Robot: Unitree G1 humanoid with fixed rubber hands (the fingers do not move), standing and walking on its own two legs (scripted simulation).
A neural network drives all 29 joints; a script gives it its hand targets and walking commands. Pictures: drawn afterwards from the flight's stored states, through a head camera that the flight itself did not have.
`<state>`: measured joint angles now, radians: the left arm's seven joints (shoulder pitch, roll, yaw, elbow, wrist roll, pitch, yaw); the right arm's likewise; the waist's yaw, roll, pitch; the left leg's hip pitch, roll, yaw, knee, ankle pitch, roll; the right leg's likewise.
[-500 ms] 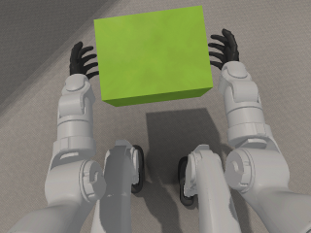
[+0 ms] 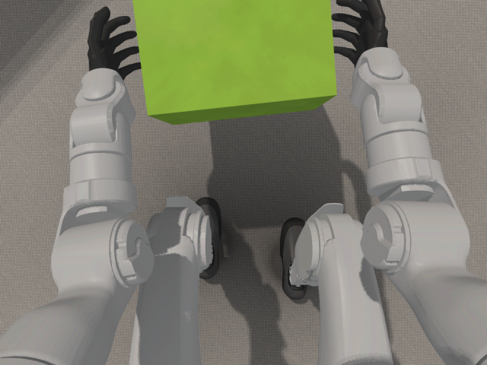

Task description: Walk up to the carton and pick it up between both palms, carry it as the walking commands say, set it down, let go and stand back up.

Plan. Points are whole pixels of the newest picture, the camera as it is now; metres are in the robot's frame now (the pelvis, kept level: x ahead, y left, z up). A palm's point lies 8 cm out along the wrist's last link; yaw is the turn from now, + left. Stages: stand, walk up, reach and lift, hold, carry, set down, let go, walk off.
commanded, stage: set down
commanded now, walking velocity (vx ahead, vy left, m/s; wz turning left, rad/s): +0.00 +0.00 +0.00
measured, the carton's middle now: (235, 48) +0.56 +0.06 -0.20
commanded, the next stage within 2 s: none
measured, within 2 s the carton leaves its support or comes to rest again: rests again in 1.30 s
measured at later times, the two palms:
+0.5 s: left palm (122, 73) +0.51 +0.25 -0.19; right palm (343, 58) +0.55 -0.11 -0.20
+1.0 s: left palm (135, 71) +0.53 +0.25 -0.25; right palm (330, 70) +0.56 -0.12 -0.27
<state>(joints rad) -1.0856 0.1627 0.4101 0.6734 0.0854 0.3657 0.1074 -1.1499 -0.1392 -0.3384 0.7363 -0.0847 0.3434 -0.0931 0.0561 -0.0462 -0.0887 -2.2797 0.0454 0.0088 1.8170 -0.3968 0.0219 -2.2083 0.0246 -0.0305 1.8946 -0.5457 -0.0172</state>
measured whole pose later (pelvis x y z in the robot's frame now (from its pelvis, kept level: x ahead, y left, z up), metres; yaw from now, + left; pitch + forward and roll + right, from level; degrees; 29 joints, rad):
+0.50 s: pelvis +0.00 +0.00 -0.05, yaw +0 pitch +45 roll +0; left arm -1.26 0.28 0.34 0.81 -0.01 0.30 0.07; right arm -1.33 -0.26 -0.24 0.89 0.01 0.28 -0.09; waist 0.08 -0.05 0.13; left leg -2.36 0.05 0.01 2.00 -0.42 0.03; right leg -2.29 0.03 -0.02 2.09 -0.58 -0.01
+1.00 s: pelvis +0.00 +0.00 -0.09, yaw +0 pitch +38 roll +0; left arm -1.45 0.39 0.21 1.05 -0.17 0.19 0.07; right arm -1.45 -0.36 -0.04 1.01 0.15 0.22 -0.13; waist 0.09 0.00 0.36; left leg -2.37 0.06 0.01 2.16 -0.46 0.03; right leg -2.29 0.04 -0.02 2.25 -0.63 -0.01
